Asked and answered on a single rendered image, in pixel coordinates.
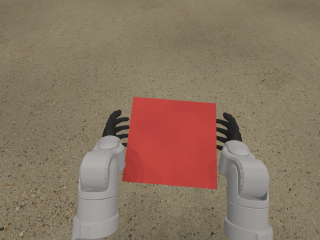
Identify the robot left hand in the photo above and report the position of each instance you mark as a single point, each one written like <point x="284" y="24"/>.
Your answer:
<point x="111" y="129"/>

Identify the robot left forearm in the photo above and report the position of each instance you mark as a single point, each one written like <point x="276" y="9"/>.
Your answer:
<point x="97" y="216"/>

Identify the carton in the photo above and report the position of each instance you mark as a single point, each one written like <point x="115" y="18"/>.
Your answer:
<point x="172" y="142"/>

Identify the robot right hand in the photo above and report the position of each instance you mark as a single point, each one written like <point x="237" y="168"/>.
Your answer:
<point x="232" y="133"/>

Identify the robot right forearm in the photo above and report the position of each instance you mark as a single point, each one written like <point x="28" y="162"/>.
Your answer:
<point x="247" y="193"/>

